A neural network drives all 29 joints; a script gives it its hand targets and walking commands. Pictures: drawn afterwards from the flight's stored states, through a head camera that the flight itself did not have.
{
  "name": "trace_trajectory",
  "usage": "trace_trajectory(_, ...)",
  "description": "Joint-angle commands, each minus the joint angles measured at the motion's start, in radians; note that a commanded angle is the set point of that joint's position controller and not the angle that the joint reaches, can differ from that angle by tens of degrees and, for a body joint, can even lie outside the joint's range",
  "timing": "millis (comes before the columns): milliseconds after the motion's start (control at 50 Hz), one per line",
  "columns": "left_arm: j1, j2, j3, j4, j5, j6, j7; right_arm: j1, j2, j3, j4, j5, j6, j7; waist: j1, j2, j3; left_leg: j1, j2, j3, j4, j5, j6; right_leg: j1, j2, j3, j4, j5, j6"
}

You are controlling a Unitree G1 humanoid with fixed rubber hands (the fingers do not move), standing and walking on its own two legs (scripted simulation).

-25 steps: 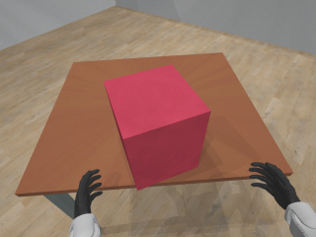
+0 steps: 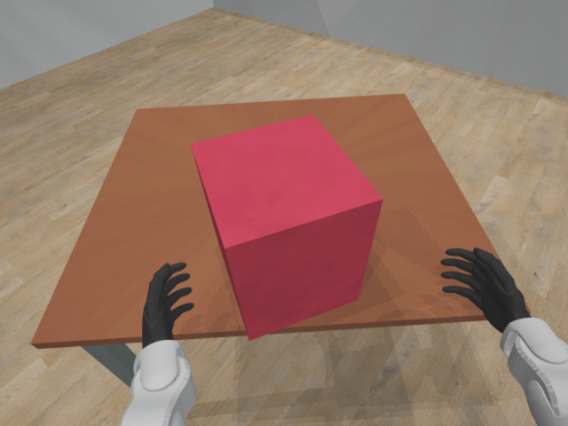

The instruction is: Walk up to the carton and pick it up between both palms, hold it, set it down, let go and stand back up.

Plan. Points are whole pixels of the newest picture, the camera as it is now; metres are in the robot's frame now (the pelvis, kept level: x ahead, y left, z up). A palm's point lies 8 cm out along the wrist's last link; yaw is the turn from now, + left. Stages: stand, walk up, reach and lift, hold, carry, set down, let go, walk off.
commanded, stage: reach and lift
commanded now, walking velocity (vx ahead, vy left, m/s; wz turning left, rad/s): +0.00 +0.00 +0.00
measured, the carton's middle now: (281, 228) +0.40 +0.05 +0.05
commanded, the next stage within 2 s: none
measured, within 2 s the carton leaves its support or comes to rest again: neither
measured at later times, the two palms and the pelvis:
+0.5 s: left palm (158, 269) +0.25 +0.18 +0.15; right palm (465, 223) +0.34 -0.19 +0.13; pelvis -0.02 +0.00 +0.00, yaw +0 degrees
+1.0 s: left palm (148, 222) +0.29 +0.20 +0.18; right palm (442, 161) +0.41 -0.16 +0.18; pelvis -0.02 +0.00 +0.00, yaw +0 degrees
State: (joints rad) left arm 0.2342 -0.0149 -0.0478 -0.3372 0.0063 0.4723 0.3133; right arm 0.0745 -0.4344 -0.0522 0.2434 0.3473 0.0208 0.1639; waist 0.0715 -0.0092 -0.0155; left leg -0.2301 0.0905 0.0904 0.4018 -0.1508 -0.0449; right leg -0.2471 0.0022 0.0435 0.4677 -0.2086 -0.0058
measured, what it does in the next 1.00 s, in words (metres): stands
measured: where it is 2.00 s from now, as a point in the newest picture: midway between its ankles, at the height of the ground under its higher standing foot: outside the picture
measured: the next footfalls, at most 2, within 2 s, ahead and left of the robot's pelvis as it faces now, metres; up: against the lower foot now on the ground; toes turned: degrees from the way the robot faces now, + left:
none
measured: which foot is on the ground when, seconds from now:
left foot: down 0.00-1.00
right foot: down 0.00-1.00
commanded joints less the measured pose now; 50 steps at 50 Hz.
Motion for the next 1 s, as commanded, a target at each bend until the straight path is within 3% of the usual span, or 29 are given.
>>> trace_trajectory(0,-0.241,0.002,0.004,-0.301,-0.045,0.025,0.024,-0.327,-0.249,0.035,-0.314,0.073,0.006,-0.042,0.043,-0.118,-0.154,0.332,-0.073,-0.044,-0.084,0.200,0.014,0.025,0.086,-0.017,-0.192,0.114,-0.070)
trace_trajectory(180,-0.467,0.044,0.092,-0.327,-0.043,0.213,0.031,-0.545,-0.242,0.062,-0.276,0.094,0.133,-0.092,0.059,-0.080,-0.196,0.320,-0.075,-0.034,-0.109,0.187,0.028,0.090,0.088,-0.009,-0.190,0.091,-0.060)
trace_trajectory(440,-0.765,0.068,0.187,-0.143,-0.014,0.400,0.037,-0.848,-0.246,0.075,-0.045,0.080,0.279,-0.105,0.084,-0.050,-0.216,0.215,-0.066,-0.013,-0.144,0.060,0.024,0.128,0.081,-0.011,-0.186,-0.016,-0.055)
trace_trajectory(700,-0.982,0.093,0.216,-0.047,-0.022,0.434,0.038,-1.102,-0.278,0.101,0.102,0.105,0.308,-0.093,0.092,-0.047,-0.312,0.200,-0.065,-0.010,-0.109,0.105,0.013,0.120,0.088,-0.029,-0.167,0.032,-0.046)
trace_trajectory(980,-1.176,0.144,0.243,0.098,-0.025,0.448,0.045,-1.343,-0.289,0.148,0.251,0.135,0.331,-0.084,0.145,-0.045,-0.363,0.165,-0.063,0.003,-0.094,0.131,0.005,0.117,0.090,-0.029,-0.162,0.056,-0.040)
